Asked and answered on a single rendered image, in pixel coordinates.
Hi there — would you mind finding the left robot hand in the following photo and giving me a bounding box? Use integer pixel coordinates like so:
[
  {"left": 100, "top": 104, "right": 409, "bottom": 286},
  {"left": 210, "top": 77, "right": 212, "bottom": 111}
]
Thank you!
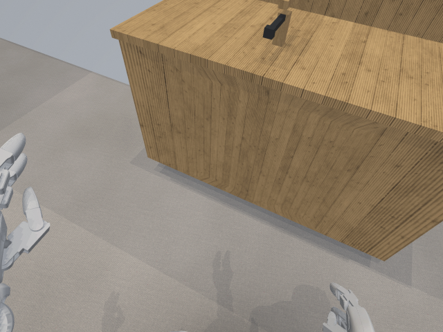
[{"left": 0, "top": 133, "right": 50, "bottom": 283}]

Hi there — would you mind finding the right robot hand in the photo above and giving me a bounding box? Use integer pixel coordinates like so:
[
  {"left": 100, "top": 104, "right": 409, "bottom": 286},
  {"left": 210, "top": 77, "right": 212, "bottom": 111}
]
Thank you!
[{"left": 323, "top": 282, "right": 375, "bottom": 332}]

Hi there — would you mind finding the counter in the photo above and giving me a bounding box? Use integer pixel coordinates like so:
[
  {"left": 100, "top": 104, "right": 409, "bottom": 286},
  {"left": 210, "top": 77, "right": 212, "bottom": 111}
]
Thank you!
[{"left": 110, "top": 0, "right": 443, "bottom": 261}]

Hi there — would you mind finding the robot left forearm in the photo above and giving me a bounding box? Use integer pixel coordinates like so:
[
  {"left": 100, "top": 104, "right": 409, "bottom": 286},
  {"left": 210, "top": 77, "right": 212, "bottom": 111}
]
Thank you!
[{"left": 0, "top": 284, "right": 15, "bottom": 332}]

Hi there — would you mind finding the tap lever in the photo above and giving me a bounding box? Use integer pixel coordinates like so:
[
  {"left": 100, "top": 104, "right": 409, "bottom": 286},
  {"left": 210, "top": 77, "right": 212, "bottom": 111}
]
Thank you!
[{"left": 263, "top": 14, "right": 286, "bottom": 40}]

